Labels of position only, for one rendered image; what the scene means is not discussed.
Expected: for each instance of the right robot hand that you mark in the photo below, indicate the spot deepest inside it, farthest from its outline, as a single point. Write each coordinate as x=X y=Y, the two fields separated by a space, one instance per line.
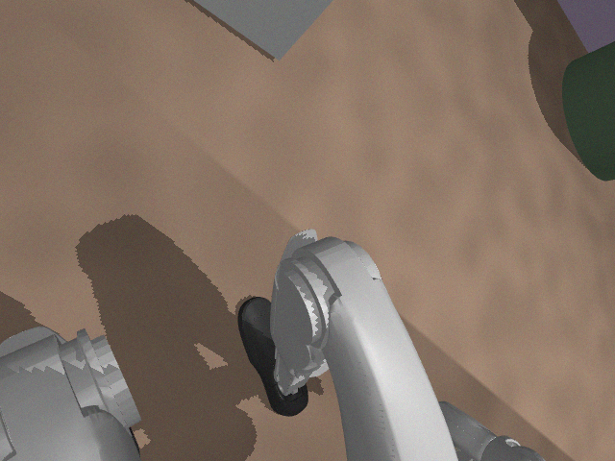
x=469 y=436

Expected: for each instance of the right robot foot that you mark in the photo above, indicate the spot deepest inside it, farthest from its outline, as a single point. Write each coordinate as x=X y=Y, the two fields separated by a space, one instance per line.
x=254 y=327

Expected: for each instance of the right robot arm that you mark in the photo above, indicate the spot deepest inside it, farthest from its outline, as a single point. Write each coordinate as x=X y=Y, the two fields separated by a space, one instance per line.
x=504 y=448

